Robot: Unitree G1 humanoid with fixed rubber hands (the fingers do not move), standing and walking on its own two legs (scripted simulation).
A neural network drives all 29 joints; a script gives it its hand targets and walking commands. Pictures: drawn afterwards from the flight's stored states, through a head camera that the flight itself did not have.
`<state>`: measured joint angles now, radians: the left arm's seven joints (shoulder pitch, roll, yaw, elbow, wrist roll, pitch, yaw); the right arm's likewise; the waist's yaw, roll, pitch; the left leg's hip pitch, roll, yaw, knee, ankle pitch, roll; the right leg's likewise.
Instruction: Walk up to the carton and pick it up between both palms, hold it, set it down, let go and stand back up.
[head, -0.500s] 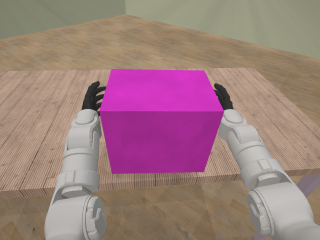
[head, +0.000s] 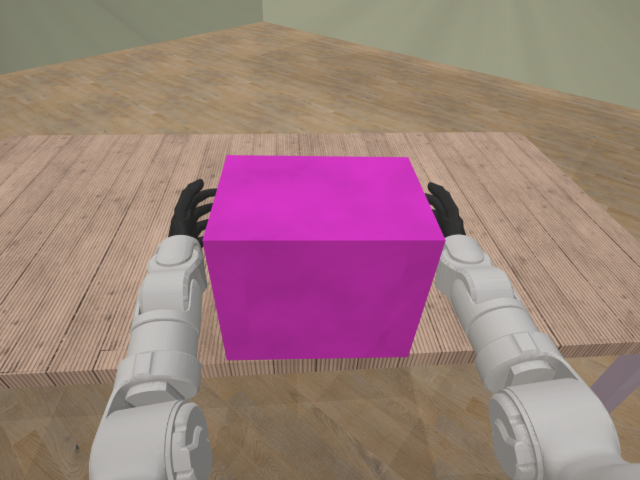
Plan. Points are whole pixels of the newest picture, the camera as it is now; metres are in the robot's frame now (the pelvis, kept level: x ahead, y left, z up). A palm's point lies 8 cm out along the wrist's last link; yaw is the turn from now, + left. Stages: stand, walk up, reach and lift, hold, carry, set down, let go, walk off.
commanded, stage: set down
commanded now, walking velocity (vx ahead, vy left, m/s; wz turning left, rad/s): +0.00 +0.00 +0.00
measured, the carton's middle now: (318, 257) +0.39 +0.03 +0.11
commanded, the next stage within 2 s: none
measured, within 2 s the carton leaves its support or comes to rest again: rests again in 0.46 s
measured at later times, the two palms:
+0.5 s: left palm (186, 258) +0.37 +0.21 +0.12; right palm (440, 254) +0.39 -0.13 +0.12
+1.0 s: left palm (184, 263) +0.37 +0.21 +0.12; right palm (437, 258) +0.39 -0.13 +0.12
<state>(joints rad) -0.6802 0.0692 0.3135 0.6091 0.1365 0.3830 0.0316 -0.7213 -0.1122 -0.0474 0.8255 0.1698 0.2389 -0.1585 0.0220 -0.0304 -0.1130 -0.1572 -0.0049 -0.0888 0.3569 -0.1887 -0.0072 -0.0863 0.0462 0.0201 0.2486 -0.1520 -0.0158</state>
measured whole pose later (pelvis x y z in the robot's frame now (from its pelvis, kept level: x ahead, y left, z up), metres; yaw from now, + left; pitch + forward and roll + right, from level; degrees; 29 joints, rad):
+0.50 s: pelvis +0.00 +0.00 +0.00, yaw +0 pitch +0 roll -1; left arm -0.60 0.05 0.30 0.59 0.12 0.33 0.04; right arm -0.65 -0.10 -0.04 0.79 0.15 0.21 -0.15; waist 0.04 -0.02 -0.10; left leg -0.17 0.00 -0.08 0.36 -0.19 0.00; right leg -0.10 0.04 0.02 0.25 -0.16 -0.01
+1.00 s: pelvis +0.00 +0.00 +0.00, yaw +0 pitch +0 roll -1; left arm -0.62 0.03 0.35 0.63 0.17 0.24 0.01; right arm -0.64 -0.05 -0.16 0.80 0.02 0.14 -0.11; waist 0.05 -0.03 -0.08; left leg -0.15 -0.01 -0.07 0.34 -0.18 0.00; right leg -0.09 0.04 0.01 0.25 -0.16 -0.01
